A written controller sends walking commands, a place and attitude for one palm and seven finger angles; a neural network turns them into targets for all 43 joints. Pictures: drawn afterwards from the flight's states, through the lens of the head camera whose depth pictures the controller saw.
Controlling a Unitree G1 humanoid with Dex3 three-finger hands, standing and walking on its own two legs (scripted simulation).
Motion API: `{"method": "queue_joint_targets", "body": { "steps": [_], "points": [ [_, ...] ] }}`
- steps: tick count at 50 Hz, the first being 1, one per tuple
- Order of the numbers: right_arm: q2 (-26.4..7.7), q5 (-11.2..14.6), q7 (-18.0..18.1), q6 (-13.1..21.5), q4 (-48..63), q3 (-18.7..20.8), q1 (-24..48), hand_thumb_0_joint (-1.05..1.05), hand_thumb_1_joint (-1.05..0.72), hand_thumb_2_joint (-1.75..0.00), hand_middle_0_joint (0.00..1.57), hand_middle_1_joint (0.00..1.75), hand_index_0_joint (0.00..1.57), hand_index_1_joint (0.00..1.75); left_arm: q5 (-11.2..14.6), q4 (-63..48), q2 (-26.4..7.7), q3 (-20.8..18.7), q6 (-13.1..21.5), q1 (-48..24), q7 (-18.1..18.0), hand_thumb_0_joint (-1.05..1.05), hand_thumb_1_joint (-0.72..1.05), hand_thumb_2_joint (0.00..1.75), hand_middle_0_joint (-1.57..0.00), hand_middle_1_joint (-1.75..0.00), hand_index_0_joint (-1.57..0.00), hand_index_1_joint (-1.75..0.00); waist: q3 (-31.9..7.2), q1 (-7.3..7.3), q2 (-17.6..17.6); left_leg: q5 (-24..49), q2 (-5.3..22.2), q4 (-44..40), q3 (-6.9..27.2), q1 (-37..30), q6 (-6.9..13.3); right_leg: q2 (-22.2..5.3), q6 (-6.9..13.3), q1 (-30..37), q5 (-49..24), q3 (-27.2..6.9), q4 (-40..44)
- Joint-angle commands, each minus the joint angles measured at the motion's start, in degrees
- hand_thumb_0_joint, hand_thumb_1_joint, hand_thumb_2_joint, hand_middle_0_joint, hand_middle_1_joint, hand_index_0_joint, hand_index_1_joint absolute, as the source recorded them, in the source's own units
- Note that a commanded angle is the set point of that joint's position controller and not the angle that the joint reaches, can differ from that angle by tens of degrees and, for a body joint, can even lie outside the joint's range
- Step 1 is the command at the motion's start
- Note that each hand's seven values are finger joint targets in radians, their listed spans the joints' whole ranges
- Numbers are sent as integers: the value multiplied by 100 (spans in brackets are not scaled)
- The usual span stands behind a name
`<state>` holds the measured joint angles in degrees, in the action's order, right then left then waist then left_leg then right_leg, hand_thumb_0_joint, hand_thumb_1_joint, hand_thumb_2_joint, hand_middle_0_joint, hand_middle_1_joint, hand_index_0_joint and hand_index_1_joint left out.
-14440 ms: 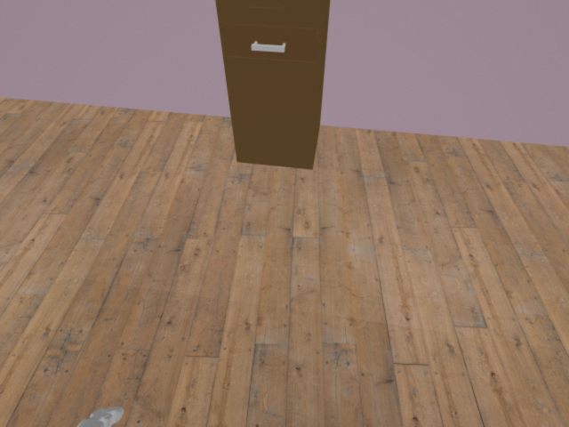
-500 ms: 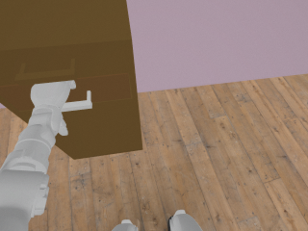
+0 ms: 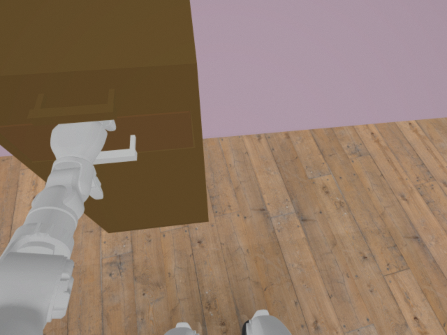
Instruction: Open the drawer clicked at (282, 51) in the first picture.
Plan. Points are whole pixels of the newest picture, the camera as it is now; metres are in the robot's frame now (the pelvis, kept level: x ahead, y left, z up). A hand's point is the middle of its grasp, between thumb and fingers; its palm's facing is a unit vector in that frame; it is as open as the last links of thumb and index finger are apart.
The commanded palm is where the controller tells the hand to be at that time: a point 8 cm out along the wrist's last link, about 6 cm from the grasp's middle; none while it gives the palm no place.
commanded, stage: move the hooked fingers above the handle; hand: left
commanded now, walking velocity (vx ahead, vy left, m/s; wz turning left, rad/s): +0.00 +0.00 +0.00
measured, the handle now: (104, 149) +0.50 +0.25 -0.06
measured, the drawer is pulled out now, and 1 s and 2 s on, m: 0.00 0.00 0.00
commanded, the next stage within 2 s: lower the fingers behind the handle in 0.44 s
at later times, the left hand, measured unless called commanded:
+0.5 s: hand (91, 154) +0.46 +0.25 -0.01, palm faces -0.04 -0.05 -1.00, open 13.8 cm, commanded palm +0.44 +0.25 +0.06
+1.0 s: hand (97, 166) +0.45 +0.25 -0.04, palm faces -0.10 -0.04 -0.99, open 13.8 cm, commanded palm +0.44 +0.25 +0.02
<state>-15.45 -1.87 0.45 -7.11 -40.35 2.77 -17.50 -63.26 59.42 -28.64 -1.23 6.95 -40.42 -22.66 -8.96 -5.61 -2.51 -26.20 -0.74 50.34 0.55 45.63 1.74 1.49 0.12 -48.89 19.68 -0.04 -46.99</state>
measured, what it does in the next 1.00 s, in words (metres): stands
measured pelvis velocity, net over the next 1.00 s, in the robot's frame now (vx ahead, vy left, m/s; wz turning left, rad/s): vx -0.01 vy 0.00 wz -0.01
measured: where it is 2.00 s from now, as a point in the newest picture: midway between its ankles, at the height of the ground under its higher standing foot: outside the picture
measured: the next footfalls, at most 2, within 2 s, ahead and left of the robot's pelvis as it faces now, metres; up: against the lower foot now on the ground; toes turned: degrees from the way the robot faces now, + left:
none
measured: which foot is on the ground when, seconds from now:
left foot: down 0.00-1.00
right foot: down 0.00-1.00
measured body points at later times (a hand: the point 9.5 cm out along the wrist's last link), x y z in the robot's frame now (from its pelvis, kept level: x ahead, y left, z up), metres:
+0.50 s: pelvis +0.00 +0.01 +0.00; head +0.11 +0.01 +0.43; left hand +0.45 +0.25 +0.05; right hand +0.03 -0.27 -0.13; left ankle -0.03 +0.10 -0.69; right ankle +0.02 -0.12 -0.69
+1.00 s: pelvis -0.01 +0.00 -0.02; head +0.12 +0.01 +0.41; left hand +0.45 +0.25 +0.01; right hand +0.00 -0.28 -0.14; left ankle -0.03 +0.10 -0.69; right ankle +0.02 -0.12 -0.69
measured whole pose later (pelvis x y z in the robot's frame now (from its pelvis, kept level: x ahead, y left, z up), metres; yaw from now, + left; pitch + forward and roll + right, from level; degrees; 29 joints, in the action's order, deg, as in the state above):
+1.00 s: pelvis -0.01 +0.00 -0.02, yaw +0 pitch +25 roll -2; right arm -15.6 -2.8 0.6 -5.4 -40.8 2.7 -18.8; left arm -64.4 61.3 -30.2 -2.6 10.0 -41.4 -23.0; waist -9.6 -6.4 -2.3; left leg -27.9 -0.9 56.9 0.1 53.7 2.1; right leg 1.4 -0.3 -56.9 20.9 -0.3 -53.0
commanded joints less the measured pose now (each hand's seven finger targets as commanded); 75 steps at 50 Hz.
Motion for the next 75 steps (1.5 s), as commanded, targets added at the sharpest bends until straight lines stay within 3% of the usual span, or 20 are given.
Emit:
{"method": "queue_joint_targets", "body": {
  "steps": [1,11,14,21,22,24,28,30,37,40,43,44,49,51,55,60,64,67,71,75],
  "points": [
    [-929,-14,62,39,284,301,-733,0,-90,-90,20,30,20,30,6,-976,-1995,-660,-139,-2094,-296,0,-50,30,-30,-120,-30,-120,-2435,120,-271,2627,-96,-453,-68,-1062,52,95,219,1842,-2009,66,252],
    [-913,28,104,78,316,349,-782,0,-90,-90,20,30,20,30,125,-1017,-1691,-429,-1,-2007,-88,0,-50,30,-30,-120,-30,-120,-2445,-17,16,2554,-75,-430,-87,-1066,81,90,172,1909,-2113,26,328],
    [-884,22,114,120,285,384,-837,0,-90,-90,20,30,20,30,91,-1177,-1445,-235,124,-2224,-68,0,-50,30,-30,-120,-30,-120,-2423,-103,-168,2693,-43,-391,-23,-1280,57,95,187,1629,-2040,56,315],
    [-898,-44,32,87,231,380,-853,0,-90,-90,20,30,20,30,51,-1279,-1577,-491,136,-2079,-271,0,-50,30,-30,-120,-30,-120,-2597,85,-506,3215,2,-320,77,-1536,-50,129,238,1386,-1983,163,144],
    [-893,-43,11,82,225,378,-830,0,-90,-90,20,30,20,30,48,-1203,-1446,-385,73,-2142,-314,0,-50,30,-30,-120,-30,-120,-2458,13,-490,3153,11,-316,63,-1512,-49,143,238,1298,-1930,177,171],
    [-935,-37,-4,50,232,351,-812,0,-90,-90,20,30,20,30,11,-1075,-1698,-555,-56,-2121,-375,0,-50,30,-30,-120,-30,-120,-2382,49,-284,2935,-15,-350,36,-1256,-24,135,226,1451,-1911,161,164],
    [-947,-20,-4,50,239,340,-795,0,-90,-90,20,30,20,30,4,-989,-1615,-428,-233,-2312,-391,0,-50,30,-30,-120,-30,-120,-2342,-11,-285,2763,-34,-410,11,-1198,-4,124,233,1500,-1869,153,223],
    [-975,-7,5,36,218,327,-812,0,-90,-90,20,30,20,30,12,-761,-1768,-520,-309,-2147,-355,0,-50,30,-30,-120,-30,-120,-2335,11,-56,2639,-33,-405,-1,-1095,17,123,213,1550,-1840,140,209],
    [-977,27,46,69,237,289,-833,0,-90,-90,20,30,20,30,9,-301,-1512,-221,-349,-2078,-185,0,-50,30,-30,-120,-30,-120,-1951,-105,137,2060,-57,-391,-50,-686,65,101,200,1339,-1486,106,254],
    [-974,24,61,98,260,280,-851,0,-90,-90,20,30,20,30,-35,-306,-1535,-221,-283,-2107,-155,0,-50,30,-30,-120,-30,-120,-2068,-65,9,2006,-53,-311,-36,-663,58,100,215,1198,-1394,103,152],
    [-925,-18,72,197,266,328,-883,0,-90,-90,20,30,20,30,8,-668,-1354,-143,10,-2439,-132,0,-50,30,-30,-120,-30,-120,-2322,-172,-119,2076,-19,-126,39,-817,52,104,221,971,-1358,109,35],
    [-964,-33,81,207,248,321,-904,0,-90,-90,20,30,20,30,10,-753,-1642,-368,117,-2410,-148,0,-50,30,-30,-120,-30,-120,-2500,-98,-214,2074,-21,-54,49,-806,46,96,215,956,-1356,86,-48],
    [-963,-133,68,261,140,350,-898,0,-90,-90,20,30,20,30,-128,-1186,-1915,-693,431,-2538,-501,0,-50,30,-30,-120,-30,-120,-2930,-30,-570,2487,21,236,185,-900,-49,109,238,571,-1407,149,-413],
    [-935,-163,10,259,92,375,-868,0,-90,-90,20,30,20,30,-143,-1146,-1642,-602,350,-2375,-696,0,-50,30,-30,-120,-30,-120,-2980,-37,-701,2740,35,351,169,-977,-90,129,241,416,-1498,181,-481],
    [-977,-151,-79,210,17,359,-863,0,-90,-90,20,30,20,30,-122,-721,-1674,-637,-107,-2213,-885,0,-50,30,-30,-120,-30,-120,-2842,-46,-430,2650,22,354,118,-686,-82,142,219,555,-1575,217,-491],
    [-1000,-82,-59,196,51,331,-890,0,-90,-90,20,30,20,30,-27,-617,-1564,-373,-431,-2331,-623,0,-50,30,-30,-120,-30,-120,-2897,-123,-331,2364,-8,248,58,-636,-8,126,192,868,-1632,164,-348],
    [-986,-82,37,220,32,305,-896,0,-90,-90,20,30,20,30,42,-643,-1694,-425,-173,-2211,-315,0,-50,30,-30,-120,-30,-120,-2829,-158,-156,2246,-18,316,55,-504,61,104,177,912,-1676,98,-354],
    [-945,-79,73,260,61,260,-840,0,-90,-90,20,30,20,30,-1,-493,-1622,-382,28,-2038,-244,0,-50,30,-30,-120,-30,-120,-2349,-148,-59,1844,-25,380,19,-55,90,96,188,681,-1376,90,-413],
    [-935,-132,37,289,114,273,-802,0,-90,-90,20,30,20,30,-125,-649,-1732,-581,267,-1863,-418,0,-50,30,-30,-120,-30,-120,-2612,-3,-325,2091,-15,593,38,-50,49,103,230,412,-1448,97,-682],
    [-940,-150,-18,307,94,316,-807,0,-90,-90,20,30,20,30,-173,-617,-1611,-573,238,-1945,-686,0,-50,30,-30,-120,-30,-120,-2664,-97,-267,2201,18,780,98,-11,6,115,215,107,-1407,149,-849]
  ]
}}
